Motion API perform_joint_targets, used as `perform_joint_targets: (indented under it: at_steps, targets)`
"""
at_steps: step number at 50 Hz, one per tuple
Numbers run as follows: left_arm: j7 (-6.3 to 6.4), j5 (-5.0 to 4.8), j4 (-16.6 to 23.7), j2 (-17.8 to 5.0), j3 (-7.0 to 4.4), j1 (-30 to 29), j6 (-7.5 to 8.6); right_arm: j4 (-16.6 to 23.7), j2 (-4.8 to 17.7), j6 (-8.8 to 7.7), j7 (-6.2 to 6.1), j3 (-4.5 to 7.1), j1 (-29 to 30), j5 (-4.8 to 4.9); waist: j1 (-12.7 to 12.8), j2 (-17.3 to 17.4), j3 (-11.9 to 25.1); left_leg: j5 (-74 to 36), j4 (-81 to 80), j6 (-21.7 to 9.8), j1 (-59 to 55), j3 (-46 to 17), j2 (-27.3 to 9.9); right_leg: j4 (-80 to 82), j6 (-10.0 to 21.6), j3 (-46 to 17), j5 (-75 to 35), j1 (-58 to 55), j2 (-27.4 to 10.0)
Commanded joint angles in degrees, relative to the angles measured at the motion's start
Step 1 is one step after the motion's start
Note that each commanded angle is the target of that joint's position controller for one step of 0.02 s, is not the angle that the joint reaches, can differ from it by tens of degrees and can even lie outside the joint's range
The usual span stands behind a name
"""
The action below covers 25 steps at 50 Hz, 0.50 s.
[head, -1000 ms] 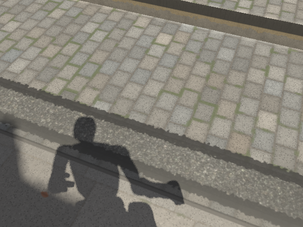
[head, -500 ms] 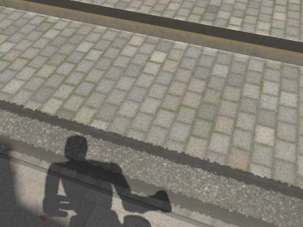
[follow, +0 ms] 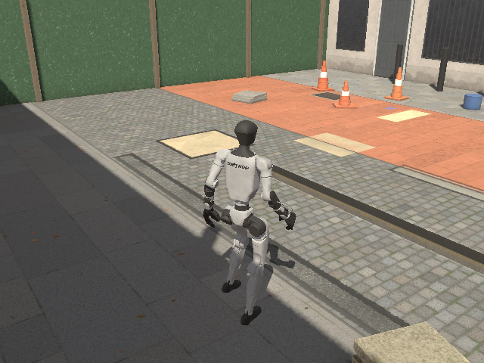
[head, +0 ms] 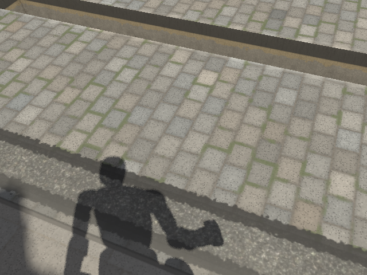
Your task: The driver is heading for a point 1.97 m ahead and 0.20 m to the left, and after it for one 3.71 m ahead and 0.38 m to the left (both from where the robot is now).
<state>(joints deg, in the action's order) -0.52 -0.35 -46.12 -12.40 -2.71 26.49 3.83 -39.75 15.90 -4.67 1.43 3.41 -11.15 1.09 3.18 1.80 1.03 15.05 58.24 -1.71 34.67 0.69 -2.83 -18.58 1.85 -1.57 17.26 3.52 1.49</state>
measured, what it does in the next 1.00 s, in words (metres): walks ahead: left foot, then right foot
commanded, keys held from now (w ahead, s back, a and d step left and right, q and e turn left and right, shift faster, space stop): w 1.00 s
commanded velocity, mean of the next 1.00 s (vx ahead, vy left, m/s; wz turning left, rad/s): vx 0.48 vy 0.00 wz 0.00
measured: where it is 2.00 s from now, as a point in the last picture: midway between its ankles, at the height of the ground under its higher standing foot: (198, 151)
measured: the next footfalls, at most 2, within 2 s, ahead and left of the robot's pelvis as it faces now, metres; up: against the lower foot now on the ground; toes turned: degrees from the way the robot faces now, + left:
left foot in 0.22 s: +0.29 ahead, +0.15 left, +0.00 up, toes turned +1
right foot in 0.78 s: +0.59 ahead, -0.08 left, +0.00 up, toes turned -1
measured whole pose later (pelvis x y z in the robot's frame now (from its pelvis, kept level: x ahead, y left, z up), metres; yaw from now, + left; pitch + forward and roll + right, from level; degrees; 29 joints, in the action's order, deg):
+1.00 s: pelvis +0.54 +0.00 +0.00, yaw +0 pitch +1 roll -1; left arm -1.7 0.1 -46.2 -14.9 -2.7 17.5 5.2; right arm -45.0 17.6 -3.8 0.2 2.6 -12.3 0.6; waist 1.6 2.7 -0.9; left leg 14.6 60.9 -0.1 34.4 -2.3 -6.2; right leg -18.3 3.9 3.0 8.5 11.3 3.4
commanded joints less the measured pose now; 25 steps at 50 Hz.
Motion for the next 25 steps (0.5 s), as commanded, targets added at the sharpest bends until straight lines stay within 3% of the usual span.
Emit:
perform_joint_targets:
  at_steps: [1,4,7,9,10,11,12,13,14,15,16,17,19,21,25]
  targets:
    - [1.07,-0.25,2.80,-8.66,-1.64,-0.89,0.10,6.23,-1.08,-1.20,1.20,-1.27,10.06,-0.34,0.99,-6.29,-5.34,-8.86,-13.53,1.27,6.92,0.95,-0.55,9.35,9.32,-8.19,-18.50,-1.22,-11.45]
    - [1.26,-0.79,1.69,-11.65,-2.28,0.30,0.42,7.17,1.01,-1.24,1.50,-0.95,13.16,0.28,1.28,-8.31,-5.82,-14.61,-22.16,1.32,-1.56,1.18,1.08,10.82,8.83,-7.12,-15.93,2.17,-12.81]
    - [1.08,-1.32,0.81,-12.21,-2.62,-0.63,0.45,7.69,3.86,-1.24,1.44,-0.01,13.06,0.48,-0.65,-8.23,-6.33,-13.91,-26.03,-1.10,-4.21,0.14,1.35,8.59,7.33,-6.87,-21.66,-1.47,-15.27]
    - [1.08,-0.93,0.70,-13.06,-2.93,-1.69,-0.01,6.18,6.34,-1.06,0.86,1.39,6.42,0.04,-5.03,-8.23,-1.14,-11.69,-27.23,-3.61,-14.41,2.41,4.07,-1.59,5.37,-3.99,-40.33,-3.19,-13.63]
    - [1.22,-0.52,0.87,-12.32,-2.63,-1.66,-0.28,3.73,8.11,-0.74,0.28,2.49,-2.32,0.01,-9.13,-7.44,4.34,-11.43,-26.93,-5.20,-26.29,3.00,4.68,-12.37,3.96,-1.91,-45.00,0.32,-11.25]
    - [1.39,0.81,2.31,-9.72,-1.54,-1.39,-0.37,1.93,11.85,-0.37,-0.49,3.42,-12.82,-0.57,-12.69,-0.54,12.59,-9.17,-25.78,-8.67,-43.61,-9.60,-6.17,-31.13,1.95,-0.05,-28.67,12.63,-8.04]
    - [1.02,-0.14,2.92,-1.41,0.79,7.34,0.67,0.66,16.29,-0.59,0.21,3.75,-15.19,-1.46,-7.42,17.73,21.68,8.51,-36.70,-17.82,-58.12,-40.62,-19.48,-51.53,-1.23,-2.35,13.37,30.93,2.59]
    - [0.68,-1.54,1.84,-7.94,-0.61,3.66,1.67,0.76,10.42,-0.64,0.22,2.49,-13.77,-0.67,-9.30,12.04,17.93,18.82,-43.61,-16.43,-54.56,-46.83,-18.49,-58.22,-0.67,-7.47,13.96,37.90,-0.05]
    - [0.44,-2.57,3.84,-11.11,-1.50,-3.62,2.10,0.87,8.25,-0.69,0.00,1.73,-9.39,-0.33,-8.83,7.47,8.04,16.46,-43.79,-13.76,-46.21,-37.49,-16.98,-58.53,0.09,-5.31,8.68,41.54,-3.10]
    - [0.72,-1.92,4.69,-10.66,-1.28,-7.23,2.35,1.22,7.48,-0.67,0.03,1.35,-5.48,-0.69,-7.00,1.59,4.01,8.57,-44.24,-12.51,-37.58,-30.32,-14.85,-55.91,0.36,-3.87,3.20,39.18,-5.93]
    - [0.91,-0.76,4.82,-10.05,-1.43,-8.50,2.23,1.29,6.31,-0.79,0.30,1.05,-2.89,-1.40,-5.10,0.53,1.55,1.94,-45.26,-11.92,-30.86,-24.90,-12.27,-52.67,0.27,-3.57,0.02,36.59,-7.66]
    - [0.87,-0.51,4.43,-9.39,-1.56,-6.99,1.67,1.29,5.13,-1.09,0.40,0.70,-1.45,-2.06,-2.95,2.23,1.43,-1.38,-46.79,-11.56,-26.75,-21.24,-10.45,-50.87,0.31,-4.17,-2.21,33.02,-9.18]
    - [1.01,-0.48,3.54,-7.59,-1.30,-5.23,0.42,0.40,4.64,-1.91,0.56,0.70,-1.09,-1.50,-1.49,3.00,1.13,-4.66,-49.52,-12.53,-22.91,-17.04,-9.18,-48.21,-0.37,-3.40,-3.62,30.56,-9.68]
    - [1.23,0.03,4.42,-7.33,-1.25,-7.93,-0.24,-0.90,5.80,-2.36,0.38,0.98,-2.04,-1.25,-1.38,1.71,-1.18,-6.86,-51.50,-13.22,-21.05,-14.14,-9.11,-44.17,-1.42,-3.06,-6.85,33.09,-10.18]
    - [0.96,0.41,6.51,-6.73,-0.87,-16.28,0.34,-2.88,7.41,-1.73,-0.57,1.28,-5.44,-0.85,-3.81,0.22,-3.41,-11.69,-52.39,-12.01,-23.83,-9.42,-7.93,-30.49,-2.67,-2.27,-19.02,37.07,-9.91]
